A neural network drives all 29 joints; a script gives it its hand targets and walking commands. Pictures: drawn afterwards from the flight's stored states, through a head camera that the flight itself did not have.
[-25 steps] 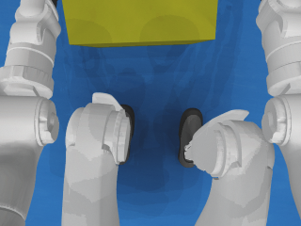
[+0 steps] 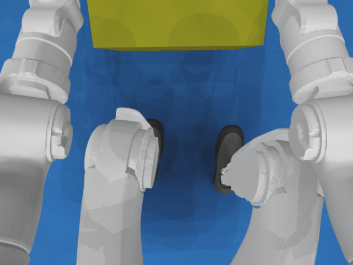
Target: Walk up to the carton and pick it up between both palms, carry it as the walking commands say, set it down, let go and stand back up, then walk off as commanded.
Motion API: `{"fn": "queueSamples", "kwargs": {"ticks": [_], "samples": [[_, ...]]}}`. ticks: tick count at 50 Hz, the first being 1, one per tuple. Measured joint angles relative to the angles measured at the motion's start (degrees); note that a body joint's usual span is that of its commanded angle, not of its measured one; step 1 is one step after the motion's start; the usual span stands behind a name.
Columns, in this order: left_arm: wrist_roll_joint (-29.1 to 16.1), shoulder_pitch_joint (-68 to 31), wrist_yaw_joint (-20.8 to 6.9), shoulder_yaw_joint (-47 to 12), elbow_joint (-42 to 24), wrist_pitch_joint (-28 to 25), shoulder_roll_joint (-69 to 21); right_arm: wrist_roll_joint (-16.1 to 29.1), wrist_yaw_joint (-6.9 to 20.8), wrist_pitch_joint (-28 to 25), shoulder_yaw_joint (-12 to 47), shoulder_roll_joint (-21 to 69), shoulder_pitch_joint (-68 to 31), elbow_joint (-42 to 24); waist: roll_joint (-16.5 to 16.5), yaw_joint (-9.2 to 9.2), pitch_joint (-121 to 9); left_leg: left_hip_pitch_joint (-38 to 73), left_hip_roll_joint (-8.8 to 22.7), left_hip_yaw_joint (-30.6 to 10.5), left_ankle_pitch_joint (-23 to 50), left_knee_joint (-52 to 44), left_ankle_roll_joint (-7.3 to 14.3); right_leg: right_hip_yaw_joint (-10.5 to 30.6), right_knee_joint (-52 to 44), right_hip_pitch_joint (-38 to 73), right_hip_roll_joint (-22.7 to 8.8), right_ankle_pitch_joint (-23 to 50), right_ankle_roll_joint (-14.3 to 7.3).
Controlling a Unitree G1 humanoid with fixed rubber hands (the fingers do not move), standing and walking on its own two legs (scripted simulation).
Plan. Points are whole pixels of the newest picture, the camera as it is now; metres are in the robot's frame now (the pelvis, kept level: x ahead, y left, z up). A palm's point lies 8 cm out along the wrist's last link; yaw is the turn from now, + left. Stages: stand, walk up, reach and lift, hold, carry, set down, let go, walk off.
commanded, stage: reach and lift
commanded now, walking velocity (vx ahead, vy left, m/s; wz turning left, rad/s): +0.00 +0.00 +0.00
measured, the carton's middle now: out of the picture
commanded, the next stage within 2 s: none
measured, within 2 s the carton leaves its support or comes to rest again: leaves its support in 0.74 s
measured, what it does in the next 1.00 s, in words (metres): stands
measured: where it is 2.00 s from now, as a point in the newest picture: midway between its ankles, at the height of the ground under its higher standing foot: (187, 167)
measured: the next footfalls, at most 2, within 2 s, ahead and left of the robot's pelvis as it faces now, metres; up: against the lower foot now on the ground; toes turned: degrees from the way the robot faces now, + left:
none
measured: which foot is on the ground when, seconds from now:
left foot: down 0.00-1.00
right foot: down 0.00-1.00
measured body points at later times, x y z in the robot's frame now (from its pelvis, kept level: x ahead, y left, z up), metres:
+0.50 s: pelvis +0.00 +0.00 -0.01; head +0.36 +0.03 +0.23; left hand +0.53 +0.25 -0.19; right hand +0.57 -0.10 -0.19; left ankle +0.11 +0.11 -0.32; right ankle +0.12 -0.12 -0.32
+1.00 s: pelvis -0.01 -0.01 +0.02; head +0.34 +0.04 +0.27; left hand +0.52 +0.24 -0.14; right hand +0.56 -0.11 -0.14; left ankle +0.11 +0.11 -0.32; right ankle +0.12 -0.12 -0.32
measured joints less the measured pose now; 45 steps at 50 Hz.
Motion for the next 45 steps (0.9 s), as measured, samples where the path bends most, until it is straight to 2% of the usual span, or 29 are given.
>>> {"fn": "queueSamples", "kwargs": {"ticks": [9, 15, 22, 28, 31, 39, 45], "samples": [[-2.9, -1.8, 1.1, -3.5, 2.9, 0.2, 0.3, -0.1, -0.1, -0.5, 0.0, 0.1, -0.8, 1.5, 0.8, -0.62, 0.0, -0.3, -0.3, 0.3, 0.8, -0.3, 0.1, 0.4, -0.1, -0.2, -0.2, 0.4, 0.1], [-2.9, -3.9, 0.1, -4.1, 6.1, 1.5, 0.6, -1.0, 0.3, 0.4, -1.1, 0.4, -1.5, 2.2, 0.9, -0.8, -0.1, -0.5, -0.1, 0.6, 0.9, 0.3, -0.1, 0.6, 1.0, -0.8, -0.1, 0.7, -0.2], [-0.9, -3.3, -1.3, -2.2, 5.2, 3.4, 1.0, -3.1, 0.6, 2.1, -3.3, 1.1, -1.3, 2.1, -0.3, -0.78, -0.1, -0.5, 0.3, 0.7, 0.4, 1.8, -0.3, 0.6, 2.6, -1.4, 0.3, 0.7, -0.6], [-1.0, -2.5, -1.7, -2.1, 3.2, 4.8, 1.2, -2.8, 0.6, 3.4, -3.7, 1.0, -0.8, 1.0, -0.9, -0.61, 0.0, -0.4, 0.5, 0.9, 0.2, 2.2, -0.1, 0.8, 3.0, -1.4, 0.6, 0.6, -0.4], [-1.3, -1.9, -0.9, -2.3, 1.4, 5.7, 0.8, -1.8, -0.3, 4.4, -2.9, 0.6, -0.4, -0.3, -1.0, -0.49, 0.1, -0.2, 0.5, 1.0, 0.2, 2.2, 0.1, 0.9, 2.8, -1.1, 0.7, 0.5, -0.2], [-0.9, -0.2, 2.9, -2.8, -4.7, 8.8, -0.5, 1.2, -0.5, 5.9, -1.5, -0.7, 2.9, -4.8, -2.6, -1.08, 0.3, 1.2, -0.1, 0.3, 0.4, 0.9, 0.0, 0.9, 1.3, 1.1, 1.2, 0.2, 0.7], [1.4, 0.8, 3.8, -1.0, -7.6, 10.1, -1.7, 1.8, -0.5, 6.5, -3.2, -0.6, 5.4, -7.9, -3.2, -0.99, 0.2, 3.8, -0.8, -0.5, 1.0, -1.3, -0.8, 0.8, -0.9, 3.9, 1.6, 0.5, 0.6]]}}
